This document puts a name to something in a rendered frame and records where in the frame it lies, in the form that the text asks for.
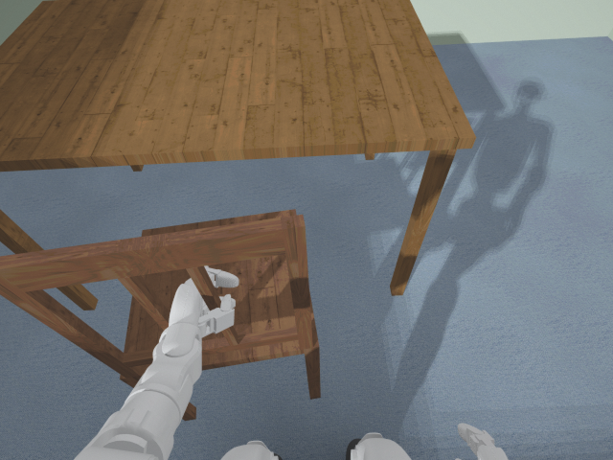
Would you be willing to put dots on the chair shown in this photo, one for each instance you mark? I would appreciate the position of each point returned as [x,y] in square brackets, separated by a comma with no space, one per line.
[267,252]

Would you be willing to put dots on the right robot shin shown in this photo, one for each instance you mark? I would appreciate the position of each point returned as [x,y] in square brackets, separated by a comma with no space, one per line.
[370,435]

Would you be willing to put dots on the left robot forearm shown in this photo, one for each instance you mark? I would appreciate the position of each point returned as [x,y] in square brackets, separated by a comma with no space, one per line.
[155,407]

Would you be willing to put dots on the left robot hand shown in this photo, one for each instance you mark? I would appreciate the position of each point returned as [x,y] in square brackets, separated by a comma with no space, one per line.
[188,305]

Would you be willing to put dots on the robot shin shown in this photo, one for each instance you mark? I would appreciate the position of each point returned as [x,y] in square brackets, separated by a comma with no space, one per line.
[370,435]
[257,443]

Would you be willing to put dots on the table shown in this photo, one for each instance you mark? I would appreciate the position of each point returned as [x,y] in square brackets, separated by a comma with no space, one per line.
[101,83]

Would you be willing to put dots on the right robot hand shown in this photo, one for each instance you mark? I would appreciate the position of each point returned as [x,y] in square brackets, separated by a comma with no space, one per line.
[481,443]

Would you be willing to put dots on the left robot shin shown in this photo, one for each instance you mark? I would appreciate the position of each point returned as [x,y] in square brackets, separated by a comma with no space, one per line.
[257,443]

